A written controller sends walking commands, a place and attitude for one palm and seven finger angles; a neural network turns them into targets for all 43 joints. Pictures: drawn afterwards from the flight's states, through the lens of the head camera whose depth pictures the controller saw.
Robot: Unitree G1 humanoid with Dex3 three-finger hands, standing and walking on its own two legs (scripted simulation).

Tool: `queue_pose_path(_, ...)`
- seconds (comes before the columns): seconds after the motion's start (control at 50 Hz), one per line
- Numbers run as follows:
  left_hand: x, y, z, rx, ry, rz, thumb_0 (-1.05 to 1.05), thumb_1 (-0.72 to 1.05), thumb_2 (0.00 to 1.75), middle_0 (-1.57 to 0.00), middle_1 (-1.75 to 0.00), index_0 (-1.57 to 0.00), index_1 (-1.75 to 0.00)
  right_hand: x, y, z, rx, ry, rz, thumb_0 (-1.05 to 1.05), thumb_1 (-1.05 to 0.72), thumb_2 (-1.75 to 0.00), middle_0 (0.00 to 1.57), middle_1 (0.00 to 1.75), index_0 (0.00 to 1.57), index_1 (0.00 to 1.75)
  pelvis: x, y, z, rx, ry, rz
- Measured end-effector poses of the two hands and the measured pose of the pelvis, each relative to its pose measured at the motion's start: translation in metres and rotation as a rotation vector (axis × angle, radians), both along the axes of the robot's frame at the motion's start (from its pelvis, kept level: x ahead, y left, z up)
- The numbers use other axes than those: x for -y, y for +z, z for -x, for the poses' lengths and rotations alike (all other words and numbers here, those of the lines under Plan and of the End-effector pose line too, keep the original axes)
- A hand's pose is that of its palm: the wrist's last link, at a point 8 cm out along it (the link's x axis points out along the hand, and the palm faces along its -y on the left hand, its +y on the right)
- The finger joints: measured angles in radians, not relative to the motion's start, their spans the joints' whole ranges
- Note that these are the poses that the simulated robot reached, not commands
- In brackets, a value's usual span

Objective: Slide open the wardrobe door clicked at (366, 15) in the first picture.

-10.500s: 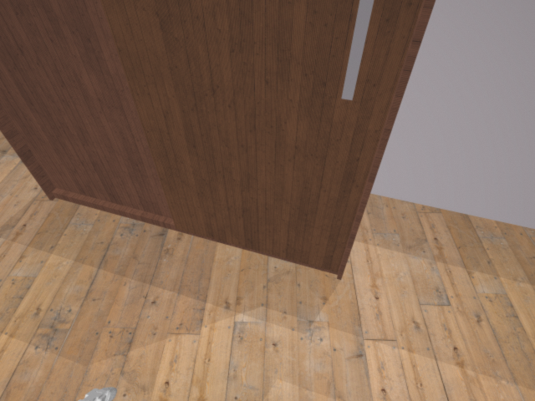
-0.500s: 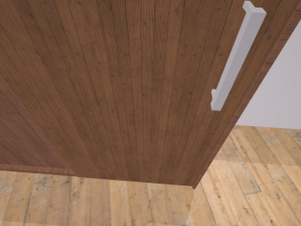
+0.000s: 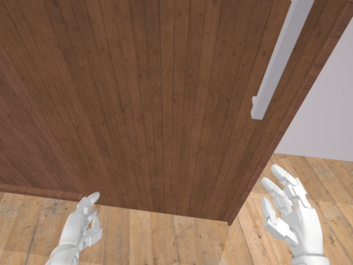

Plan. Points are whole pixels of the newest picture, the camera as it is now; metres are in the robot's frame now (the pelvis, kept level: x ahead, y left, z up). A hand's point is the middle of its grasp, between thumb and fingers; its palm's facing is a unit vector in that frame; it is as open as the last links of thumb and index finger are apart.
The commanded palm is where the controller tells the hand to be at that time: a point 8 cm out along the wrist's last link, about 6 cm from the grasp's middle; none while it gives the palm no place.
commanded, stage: raise the hand with hooked fingers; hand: right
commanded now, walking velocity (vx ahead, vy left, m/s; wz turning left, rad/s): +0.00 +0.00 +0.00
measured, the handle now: (272, 63) +0.47 -0.16 +0.25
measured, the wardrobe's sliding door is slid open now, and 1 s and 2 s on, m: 0.00 0.00 0.00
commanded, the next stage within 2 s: move the hooked fingers beside the handle in 1.76 s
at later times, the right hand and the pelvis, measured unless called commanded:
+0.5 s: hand (317, 205) +0.23 -0.23 +0.11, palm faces +0.07 +1.00 -0.03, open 11.1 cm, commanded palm +0.19 -0.28 +0.13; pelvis -0.01 -0.02 +0.01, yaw +0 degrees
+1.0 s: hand out of the picture +0.25 -0.30 +0.24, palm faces +0.17 +0.98 -0.08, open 13.7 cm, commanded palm +0.21 -0.33 +0.24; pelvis +0.00 -0.02 +0.03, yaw -2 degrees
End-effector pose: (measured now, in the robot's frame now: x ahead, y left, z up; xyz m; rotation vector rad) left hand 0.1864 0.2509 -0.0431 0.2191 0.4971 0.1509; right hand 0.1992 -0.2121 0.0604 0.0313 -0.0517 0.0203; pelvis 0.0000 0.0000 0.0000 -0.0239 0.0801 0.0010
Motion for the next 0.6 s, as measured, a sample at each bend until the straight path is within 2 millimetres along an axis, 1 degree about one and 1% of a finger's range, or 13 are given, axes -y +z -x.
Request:
queue_pose_path(0.06, 0.002, 0.013, -0.014, 0.039, -0.025, -0.036, 0.01, 0.91, 0.9, -0.2, -0.3, -0.2, -0.3, 0.007, -0.037, 0.032, -0.188, -0.003, -0.026, 0.01, -0.64, -0.78, 0.22, 0.47, 0.22, 0.47, 0.001, -0.005, 0.003, 0.0, -0.003, -0.004)
queue_pose_path(0.1, 0.006, 0.018, -0.02, 0.052, -0.04, -0.054, 0.01, 0.91, 0.9, -0.2, -0.3, -0.2, -0.3, 0.019, -0.049, 0.055, -0.271, -0.082, -0.023, 0.01, -0.59, -0.76, 0.23, 0.5, 0.23, 0.5, 0.002, -0.006, 0.005, 0.004, -0.011, -0.012)
queue_pose_path(0.14, 0.014, 0.018, -0.022, 0.053, -0.065, -0.066, 0.01, 0.91, 0.9, -0.2, -0.3, -0.2, -0.3, 0.036, -0.044, 0.07, -0.26, -0.188, 0.007, 0.01, -0.54, -0.74, 0.23, 0.53, 0.23, 0.53, 0.003, -0.007, 0.006, 0.008, -0.022, -0.022)
queue_pose_path(0.18, 0.025, 0.013, -0.021, 0.039, -0.101, -0.066, 0.01, 0.91, 0.9, -0.2, -0.3, -0.2, -0.3, 0.051, -0.025, 0.077, -0.16, -0.272, 0.044, 0.02, -0.5, -0.72, 0.24, 0.56, 0.23, 0.56, 0.004, -0.008, 0.008, 0.014, -0.038, -0.033)
queue_pose_path(0.24, 0.044, -0.001, -0.013, 0.003, -0.154, -0.043, 0.01, 0.91, 0.9, -0.2, -0.3, -0.2, -0.3, 0.058, 0.014, 0.068, 0.054, -0.278, 0.078, 0.02, -0.43, -0.69, 0.23, 0.6, 0.23, 0.6, 0.007, -0.009, 0.012, 0.029, -0.06, -0.048)
queue_pose_path(0.28, 0.056, -0.011, -0.004, -0.026, -0.171, -0.013, 0.01, 0.91, 0.9, -0.2, -0.3, -0.2, -0.3, 0.052, 0.037, 0.052, 0.156, -0.196, 0.094, 0.02, -0.38, -0.67, 0.23, 0.63, 0.23, 0.63, 0.01, -0.008, 0.015, 0.04, -0.068, -0.054)
queue_pose_path(0.3, 0.062, -0.016, 0.001, -0.04, -0.17, 0.004, 0.01, 0.91, 0.9, -0.2, -0.3, -0.2, -0.3, 0.049, 0.045, 0.042, 0.176, -0.139, 0.104, 0.02, -0.36, -0.66, 0.23, 0.65, 0.23, 0.65, 0.011, -0.007, 0.016, 0.043, -0.067, -0.056)
queue_pose_path(0.34, 0.07, -0.022, 0.013, -0.069, -0.149, 0.041, 0.01, 0.91, 0.9, -0.2, -0.3, -0.2, -0.3, 0.043, 0.05, 0.021, 0.144, -0.03, 0.123, 0.01, -0.31, -0.64, 0.24, 0.68, 0.23, 0.68, 0.013, -0.004, 0.018, 0.046, -0.058, -0.055)
queue_pose_path(0.38, 0.074, -0.024, 0.026, -0.093, -0.112, 0.071, 0.02, 0.9, 0.9, -0.2, -0.3, -0.2, -0.3, 0.042, 0.046, 0.003, 0.045, 0.04, 0.121, 0.01, -0.26, -0.62, 0.24, 0.71, 0.24, 0.71, 0.015, 0.0, 0.018, 0.047, -0.043, -0.049)
queue_pose_path(0.42, 0.073, -0.023, 0.036, -0.111, -0.072, 0.086, 0.02, 0.9, 0.9, -0.2, -0.3, -0.2, -0.3, 0.048, 0.04, -0.009, -0.062, 0.049, 0.095, 0.01, -0.21, -0.6, 0.25, 0.74, 0.25, 0.74, 0.017, 0.005, 0.015, 0.048, -0.027, -0.043)
queue_pose_path(0.48, 0.067, -0.02, 0.047, -0.123, -0.027, 0.086, 0.02, 0.9, 0.9, -0.2, -0.3, -0.21, -0.3, 0.067, 0.043, -0.012, -0.13, -0.048, 0.06, 0.01, -0.14, -0.57, 0.26, 0.78, 0.26, 0.78, 0.02, 0.011, 0.01, 0.054, -0.01, -0.039)
queue_pose_path(0.54, 0.06, -0.015, 0.05, -0.121, -0.027, 0.061, 0.02, 0.9, 0.9, -0.2, -0.3, -0.2, -0.3, 0.087, 0.064, -0.005, -0.057, -0.168, 0.077, 0.01, -0.08, -0.54, 0.27, 0.83, 0.26, 0.83, 0.022, 0.014, 0.004, 0.061, -0.008, -0.039)
queue_pose_path(0.6, 0.053, -0.012, 0.046, -0.116, -0.058, 0.024, 0.02, 0.9, 0.9, -0.2, -0.3, -0.2, -0.3, 0.098, 0.089, 0.003, 0.055, -0.218, 0.109, 0.01, -0.01, -0.51, 0.27, 0.87, 0.26, 0.87, 0.025, 0.015, 0.001, 0.075, -0.02, -0.042)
